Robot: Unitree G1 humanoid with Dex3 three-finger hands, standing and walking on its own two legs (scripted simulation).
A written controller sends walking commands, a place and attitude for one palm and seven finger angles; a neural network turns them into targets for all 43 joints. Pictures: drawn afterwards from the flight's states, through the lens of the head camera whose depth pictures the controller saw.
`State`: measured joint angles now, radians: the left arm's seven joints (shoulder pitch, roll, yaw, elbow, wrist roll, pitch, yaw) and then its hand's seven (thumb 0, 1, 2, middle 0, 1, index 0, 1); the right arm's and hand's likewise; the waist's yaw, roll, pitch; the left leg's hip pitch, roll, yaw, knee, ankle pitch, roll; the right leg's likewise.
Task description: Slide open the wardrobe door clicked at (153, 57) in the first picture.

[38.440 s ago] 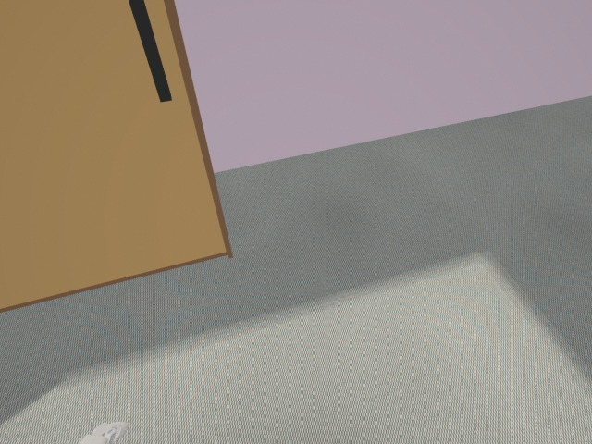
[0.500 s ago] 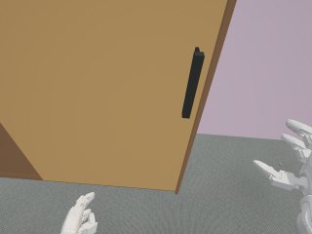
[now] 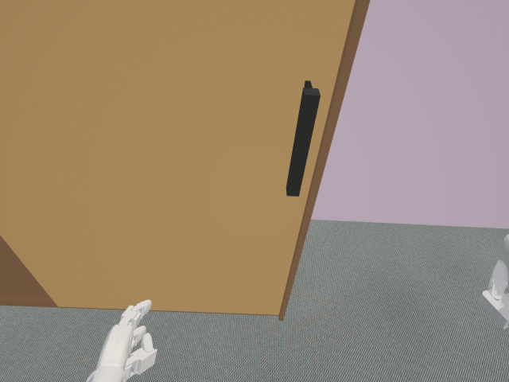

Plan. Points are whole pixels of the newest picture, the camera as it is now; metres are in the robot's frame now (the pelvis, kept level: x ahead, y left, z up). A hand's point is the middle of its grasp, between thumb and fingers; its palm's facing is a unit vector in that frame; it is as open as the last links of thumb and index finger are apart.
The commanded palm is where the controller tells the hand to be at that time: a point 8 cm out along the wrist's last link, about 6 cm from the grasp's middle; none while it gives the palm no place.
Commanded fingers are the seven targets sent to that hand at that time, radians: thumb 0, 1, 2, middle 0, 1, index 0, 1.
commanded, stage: draw the hand back to the body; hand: right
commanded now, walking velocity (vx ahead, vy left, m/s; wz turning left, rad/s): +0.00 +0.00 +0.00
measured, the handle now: (299, 142) +0.54 -0.10 +0.13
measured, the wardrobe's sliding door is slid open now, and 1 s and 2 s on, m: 0.00 0.00 0.00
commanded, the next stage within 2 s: step back with the hand held close in 0.16 s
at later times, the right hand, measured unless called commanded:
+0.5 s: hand (479, 278) +0.20 -0.27 +0.16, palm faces +0.41 +0.82 -0.40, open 7.4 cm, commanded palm +0.14 -0.31 +0.17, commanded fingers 0.00 -0.90 -0.90 0.20 0.30 0.20 0.30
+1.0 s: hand out of the picture +0.12 -0.31 +0.16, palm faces +0.48 +0.78 -0.41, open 7.4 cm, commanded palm +0.06 -0.34 +0.17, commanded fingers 0.00 -0.90 -0.90 0.20 0.30 0.20 0.30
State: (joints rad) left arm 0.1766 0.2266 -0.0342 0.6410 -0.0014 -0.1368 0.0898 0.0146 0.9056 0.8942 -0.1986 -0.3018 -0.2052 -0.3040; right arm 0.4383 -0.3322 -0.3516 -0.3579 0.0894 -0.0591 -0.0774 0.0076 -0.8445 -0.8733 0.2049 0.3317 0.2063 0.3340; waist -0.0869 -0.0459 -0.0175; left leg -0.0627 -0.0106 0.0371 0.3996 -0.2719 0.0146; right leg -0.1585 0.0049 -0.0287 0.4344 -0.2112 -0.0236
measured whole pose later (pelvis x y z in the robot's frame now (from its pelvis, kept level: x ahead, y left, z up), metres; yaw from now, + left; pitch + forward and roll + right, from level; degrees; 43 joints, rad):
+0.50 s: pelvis +0.00 -0.01 +0.00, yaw +1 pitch -1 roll +1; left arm 0.18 0.25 0.00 0.61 -0.01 -0.04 0.09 0.01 0.91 0.89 -0.20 -0.30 -0.21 -0.30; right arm 0.46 -0.37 -0.38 -0.36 0.07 -0.14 -0.09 0.01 -0.89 -0.90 0.20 0.30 0.21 0.31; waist -0.03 -0.05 -0.04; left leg -0.15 -0.02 0.02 0.42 -0.26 0.00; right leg -0.26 -0.01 -0.05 0.50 -0.24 -0.03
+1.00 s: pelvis -0.08 -0.03 -0.02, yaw -1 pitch -1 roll +2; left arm 0.26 0.21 -0.02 0.57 -0.01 -0.08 0.08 0.01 0.90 0.89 -0.20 -0.30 -0.21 -0.30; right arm 0.47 -0.38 -0.43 -0.43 0.03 -0.24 -0.13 0.01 -0.89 -0.90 0.21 0.30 0.21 0.31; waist -0.01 -0.01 0.00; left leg -0.31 -0.02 0.00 0.57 -0.23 -0.02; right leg -0.42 0.02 -0.04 0.62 -0.23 -0.08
